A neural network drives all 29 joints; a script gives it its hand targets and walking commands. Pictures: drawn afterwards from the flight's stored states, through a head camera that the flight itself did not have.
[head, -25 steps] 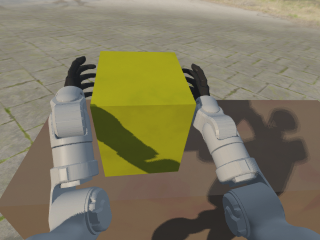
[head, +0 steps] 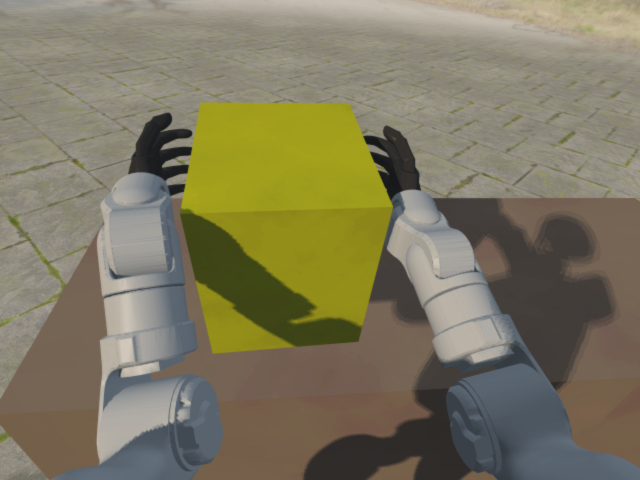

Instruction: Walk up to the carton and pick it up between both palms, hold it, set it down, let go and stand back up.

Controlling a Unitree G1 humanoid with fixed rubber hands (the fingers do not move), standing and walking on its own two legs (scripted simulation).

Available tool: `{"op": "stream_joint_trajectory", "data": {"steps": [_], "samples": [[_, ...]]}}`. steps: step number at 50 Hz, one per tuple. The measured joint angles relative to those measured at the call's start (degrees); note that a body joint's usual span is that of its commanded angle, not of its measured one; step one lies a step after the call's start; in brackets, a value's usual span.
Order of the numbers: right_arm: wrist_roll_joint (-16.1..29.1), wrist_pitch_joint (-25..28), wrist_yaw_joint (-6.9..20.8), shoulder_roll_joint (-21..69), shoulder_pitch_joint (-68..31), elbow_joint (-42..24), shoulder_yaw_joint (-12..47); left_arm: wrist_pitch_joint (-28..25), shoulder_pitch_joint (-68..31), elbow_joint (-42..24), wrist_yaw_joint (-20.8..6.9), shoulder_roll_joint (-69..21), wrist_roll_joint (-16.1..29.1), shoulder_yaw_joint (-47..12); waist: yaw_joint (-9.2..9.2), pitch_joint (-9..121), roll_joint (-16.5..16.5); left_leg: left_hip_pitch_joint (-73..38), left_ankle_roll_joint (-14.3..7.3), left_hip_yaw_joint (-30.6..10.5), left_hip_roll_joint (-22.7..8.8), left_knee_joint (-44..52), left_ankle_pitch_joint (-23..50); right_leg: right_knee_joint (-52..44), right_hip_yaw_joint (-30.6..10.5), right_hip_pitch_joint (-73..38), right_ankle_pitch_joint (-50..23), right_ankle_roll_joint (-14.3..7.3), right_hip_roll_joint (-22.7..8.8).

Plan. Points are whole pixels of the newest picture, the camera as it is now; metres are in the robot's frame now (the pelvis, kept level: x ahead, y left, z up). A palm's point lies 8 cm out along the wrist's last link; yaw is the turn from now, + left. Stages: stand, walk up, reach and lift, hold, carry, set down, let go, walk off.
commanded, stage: hold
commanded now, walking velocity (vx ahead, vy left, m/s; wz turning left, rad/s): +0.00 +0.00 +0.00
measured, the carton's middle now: (282, 226) +0.38 +0.02 +0.18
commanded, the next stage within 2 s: none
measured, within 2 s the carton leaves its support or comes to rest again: neither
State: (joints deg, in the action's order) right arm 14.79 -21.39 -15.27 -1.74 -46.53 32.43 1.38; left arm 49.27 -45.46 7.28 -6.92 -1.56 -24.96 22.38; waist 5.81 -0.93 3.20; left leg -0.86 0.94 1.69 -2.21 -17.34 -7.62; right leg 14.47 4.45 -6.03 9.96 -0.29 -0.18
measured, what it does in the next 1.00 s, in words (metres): stands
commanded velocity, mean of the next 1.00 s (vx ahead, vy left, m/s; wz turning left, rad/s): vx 0.00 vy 0.00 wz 0.00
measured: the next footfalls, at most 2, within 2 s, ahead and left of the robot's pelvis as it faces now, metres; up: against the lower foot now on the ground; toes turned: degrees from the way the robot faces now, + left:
none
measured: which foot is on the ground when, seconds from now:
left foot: down 0.00-1.00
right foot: down 0.00-1.00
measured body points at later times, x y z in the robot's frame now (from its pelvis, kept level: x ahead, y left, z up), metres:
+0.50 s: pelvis +0.00 +0.00 +0.00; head -0.07 +0.02 +0.44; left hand +0.37 +0.16 +0.26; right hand +0.38 -0.12 +0.25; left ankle +0.04 +0.13 -0.75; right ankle -0.01 -0.11 -0.75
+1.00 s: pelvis +0.00 +0.00 +0.00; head -0.07 +0.03 +0.44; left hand +0.37 +0.16 +0.27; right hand +0.38 -0.12 +0.24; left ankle +0.04 +0.13 -0.75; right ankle -0.01 -0.11 -0.75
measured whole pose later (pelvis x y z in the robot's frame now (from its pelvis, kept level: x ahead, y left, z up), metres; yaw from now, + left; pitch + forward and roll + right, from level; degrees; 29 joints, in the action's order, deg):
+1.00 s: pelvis +0.00 +0.00 +0.00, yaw +0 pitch -11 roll +0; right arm 13.2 -20.6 -14.4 -0.9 -48.0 35.3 -0.5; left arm 49.2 -48.2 9.5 -7.5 -1.5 -26.8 23.4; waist 5.5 -1.2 3.6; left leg -1.5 0.7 1.3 -1.8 -16.6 -7.0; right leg 14.1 4.3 -6.7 9.7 -0.2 -0.3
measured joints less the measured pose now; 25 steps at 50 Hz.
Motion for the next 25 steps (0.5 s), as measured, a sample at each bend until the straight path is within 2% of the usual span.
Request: {"op": "stream_joint_trajectory", "data": {"steps": [25], "samples": [[0.06, -0.25, -0.16, 0.15, -0.26, 0.58, 0.03, 0.58, -0.72, 0.22, -0.6, -0.14, -0.91, 0.66, -0.14, -0.15, 0.1, -1.15, -0.06, -0.43, 0.29, 0.41, 0.08, -0.3, 0.1, -1.27, 0.12, 0.04, -0.07]]}}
